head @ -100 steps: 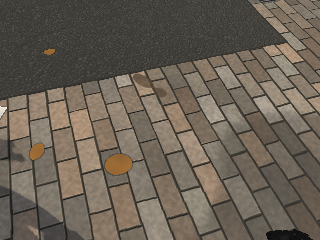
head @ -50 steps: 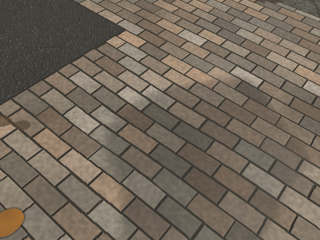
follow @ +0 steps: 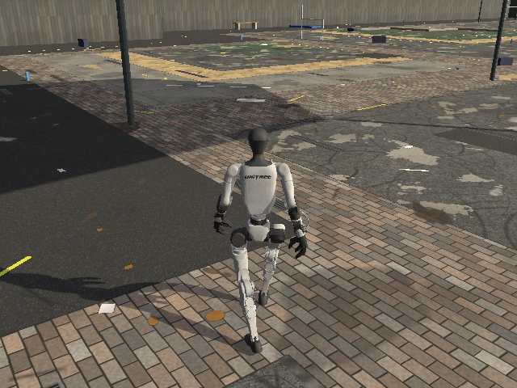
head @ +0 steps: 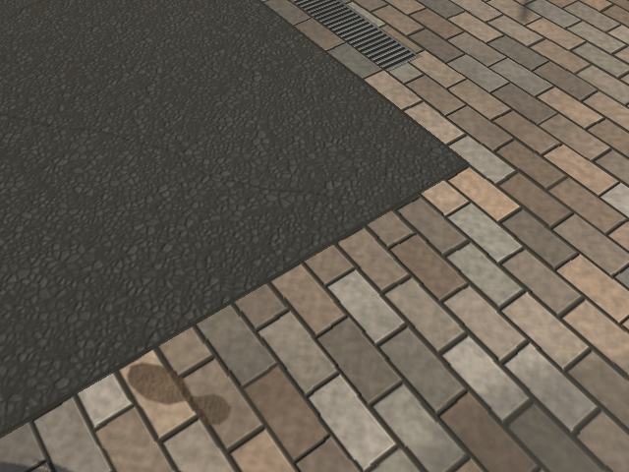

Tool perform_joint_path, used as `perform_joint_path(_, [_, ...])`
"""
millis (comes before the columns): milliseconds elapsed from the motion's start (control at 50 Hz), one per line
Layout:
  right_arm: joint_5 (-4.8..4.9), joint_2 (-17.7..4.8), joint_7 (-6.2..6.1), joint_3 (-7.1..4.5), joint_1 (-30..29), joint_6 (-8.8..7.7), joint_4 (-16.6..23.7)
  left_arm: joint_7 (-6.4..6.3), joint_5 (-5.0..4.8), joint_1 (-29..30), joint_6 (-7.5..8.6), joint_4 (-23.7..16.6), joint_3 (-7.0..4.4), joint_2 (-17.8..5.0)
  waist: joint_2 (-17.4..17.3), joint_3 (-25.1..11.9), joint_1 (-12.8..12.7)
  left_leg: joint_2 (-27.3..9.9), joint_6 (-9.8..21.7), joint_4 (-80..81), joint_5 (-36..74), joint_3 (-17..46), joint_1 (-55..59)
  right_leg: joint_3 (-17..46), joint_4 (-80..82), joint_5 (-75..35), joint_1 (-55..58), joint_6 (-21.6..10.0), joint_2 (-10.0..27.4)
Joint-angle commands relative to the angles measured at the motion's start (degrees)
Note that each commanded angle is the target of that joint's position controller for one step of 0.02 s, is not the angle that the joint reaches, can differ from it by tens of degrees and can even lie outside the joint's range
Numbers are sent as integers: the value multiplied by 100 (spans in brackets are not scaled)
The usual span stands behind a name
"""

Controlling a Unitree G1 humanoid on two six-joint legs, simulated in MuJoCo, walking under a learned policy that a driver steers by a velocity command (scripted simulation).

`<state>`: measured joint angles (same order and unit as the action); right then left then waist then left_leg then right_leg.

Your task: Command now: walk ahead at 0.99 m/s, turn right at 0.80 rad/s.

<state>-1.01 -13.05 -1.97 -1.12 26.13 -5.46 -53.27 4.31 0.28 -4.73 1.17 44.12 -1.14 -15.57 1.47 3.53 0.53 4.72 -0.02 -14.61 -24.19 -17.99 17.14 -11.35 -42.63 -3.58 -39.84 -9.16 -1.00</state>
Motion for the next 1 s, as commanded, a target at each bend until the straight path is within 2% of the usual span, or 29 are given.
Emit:
perform_joint_path(20, [-100, -1567, -185, -362, -1485, 85, 853, -130, 36, -3370, -101, 652, -418, -1119, -789, -1155, -2103, -1714, -129, -3827, 9294, 443, -2246, 401, 109, 730, 4244, -532, -411])
perform_joint_path(40, [-56, -1387, -55, -375, -1814, 170, 853, -252, -89, -3833, -79, 837, -572, -1300, 71, -1033, -2286, -849, -46, -6632, 4754, 372, -3228, 973, 954, 702, 4978, -951, -90])
perform_joint_path(60, [-222, -360, 86, -68, -1990, 61, 1187, -324, -124, -3151, -111, 878, -595, -1425, 1328, -261, -1407, 53, -3, -8603, -463, 868, -5416, 1872, 178, -212, 5040, -1082, 107])
perform_joint_path(80, [-49, -198, 124, 45, -1337, -53, 1787, -334, 31, -2494, -107, 576, -574, -1602, 1267, -1196, -569, -20, -125, -9083, -609, 2087, -6782, 4499, 1240, 1043, 5835, -2104, 996])
perform_joint_path(100, [-174, -505, 177, 102, -1380, -228, 1865, -380, 84, -2228, -97, 344, -565, -1324, 423, -1100, -537, -291, 29, -8326, -218, 2533, -6998, 5899, 2776, 3294, 5402, -2031, 1505])
perform_joint_path(120, [-192, -830, 208, 40, -1542, -276, 1763, -408, 129, -1954, -64, 326, -495, -963, -558, -343, -272, -599, 41, -7613, 264, 2532, -6794, 5736, 3246, 3906, 4352, -1689, 1453])
perform_joint_path(140, [-296, -840, 197, 43, -1675, -217, 1743, -416, 100, -1714, 3, 337, -463, -920, -855, 40, -5, -766, -35, -7122, 328, 2479, -6443, 5263, 3300, 3548, 3463, -1454, 1205])
perform_joint_path(180, [-384, -787, 193, 110, -1700, 76, 1772, -460, 58, -1534, 232, 272, -413, -909, -930, 390, 283, -1101, -300, -6092, 387, 2412, -5733, 4461, 3392, 2892, 2046, -1307, 733])
perform_joint_path(240, [-242, -662, 269, 203, -2538, 183, 2127, -429, 44, -1530, 418, 195, -487, -1079, -664, 466, 43, -1227, -508, -4045, 1496, 2019, -4769, 3458, 3543, 1634, 1117, -1106, 132])
perform_joint_path(300, [-29, -458, 302, 277, -3078, 171, 2320, -327, -58, -1806, 425, 224, -577, -1134, -207, 140, -447, -925, -384, -2465, 2889, 1811, -4172, 3170, 3270, 543, 1740, -676, -102])
perform_joint_path(360, [-11, -671, 266, 198, -3107, 122, 2381, -325, -36, -1959, 379, 203, -648, -1211, 136, -148, -584, -665, -254, -1610, 2830, 1892, -3888, 3380, 2700, -339, 2775, -388, 85])
perform_joint_path(400, [-7, -1108, 168, -1, -2231, 64, 2133, -350, 34, -1814, 370, 138, -699, -1428, 156, -782, -137, -373, -147, -1458, 1963, 1938, -2889, 3422, 1484, -1685, 3274, -129, 89])
perform_joint_path(420, [-13, -1348, 95, -131, -1148, 27, 1888, -329, 48, -1509, 387, 80, -724, -1587, 58, -1346, 568, -438, -85, -1504, 1578, 1890, -1716, 3233, 204, -1846, 2976, 12, -89])
perform_joint_path(440, [-128, -1750, -25, -310, 215, -2, 1636, -325, 51, -1212, 458, -90, -613, -1194, -252, -2035, 1187, -1263, 59, -1700, 210, 2621, -260, 2924, -1582, -828, 2045, 95, -334])
perform_joint_path(460, [-384, -2175, -65, -405, 650, 2, 1532, -349, -70, -1229, 497, -421, -345, -183, -1834, -2351, 976, -2833, 240, -822, -1893, 5093, 814, 2355, -3297, 3435, 273, 172, -875])
perform_joint_path(480, [-327, -2224, 4, -482, -173, 47, 1613, -356, -170, -1747, 441, -619, -239, -321, -2701, -2504, 279, -3292, 707, 210, -2719, 7389, 541, 2043, -4028, 3054, -604, 135, -578])
perform_joint_path(500, [-274, -1465, 45, -368, -886, 90, 1795, -385, -4, -1305, 306, -424, -282, -717, -1455, -1593, 300, -2947, 712, 161, -2982, 6345, -295, 1810, -4113, 2372, -802, 143, -83])
perform_joint_path(520, [-220, -1101, 73, -283, -1048, 118, 1733, -308, 101, -979, 249, -456, -304, -793, -761, -1030, 289, -2630, 628, 33, -1773, 5117, -1024, 1646, -3788, 2002, -676, 208, 126])
perform_joint_path(600, [-79, -561, 165, -141, -339, -19, 953, -14, 202, -268, -21, -844, -165, -316, -662, -303, 126, -2002, 256, 168, 1109, 2763, -1880, 1571, -3482, 1752, -733, 310, 611])
perform_joint_path(680, [-60, -736, 235, -174, -553, -201, 848, 61, 164, 312, -96, -1295, -53, -354, -623, -14, -151, -1933, 231, 590, 2657, 1464, -2335, 1291, -2732, 805, -694, 356, 647])
perform_joint_path(760, [-85, -961, 171, -207, -117, -204, 574, 187, 172, 1197, -87, -1518, 54, -316, -292, 594, 22, -1677, 36, 845, 4170, 394, -2122, 376, -871, 416, -224, 109, 424])
perform_joint_path(800, [-92, -1208, 83, -244, 138, -156, 538, 191, 129, 1141, -74, -1423, 54, -332, -500, 272, -32, -1652, -115, 280, 6939, 128, -1706, -102, -396, 517, 623, -105, -56])
perform_joint_path(860, [-107, -1770, -37, -400, -167, 97, 664, 21, 133, -732, -30, -862, -162, -792, -896, -716, -1132, -2059, -42, -2321, 8969, 273, -1592, 95, -95, 1277, 2655, -442, -542])
perform_joint_path(880, [-117, -1732, 1, -392, -429, 164, 801, -106, 142, -2021, 17, -403, -333, -1048, -791, -1194, -1611, -2032, 97, -3984, 8052, 400, -2463, 558, 454, 1319, 4318, -647, -566])
perform_joint_path(900, [-77, -1395, 80, -370, -535, 163, 841, -278, 23, -1946, -31, -240, -523, -1265, 323, -1124, -1374, -935, -21, -6228, 2436, 391, -4075, 1641, 1089, 1164, 5564, -706, -6])
perform_joint_path(920, [48, -783, 104, -164, 365, 93, 1405, -308, 306, -1311, -65, -573, -562, -1894, 1088, -1920, -262, -616, -198, -8263, -677, 1097, -5963, 4376, 944, -1573, 6959, -1581, 1925])
perform_joint_path(940, [117, -1109, 65, -178, -290, 25, 1470, -423, 219, -1787, -99, -693, -550, -1545, -61, -2550, -870, -632, -201, -8437, 1, 1857, -6286, 4809, 1776, -1616, 6820, -1797, 2110])
perform_joint_path(960, [200, -1034, 43, -136, -297, 28, 1411, -504, 164, -1511, -20, -504, -494, -1322, -397, -1601, -491, -927, -181, -7958, 288, 1852, -6255, 4114, 2037, -1988, 5707, -1563, 2112])
perform_joint_path(1000, [49, -821, 82, -83, -227, 182, 1133, -518, 142, -950, 187, -386, -278, -746, -829, -500, 105, -1141, -118, -6806, 210, 2038, -5314, 2900, 2324, -2537, 3615, -1043, 1749])
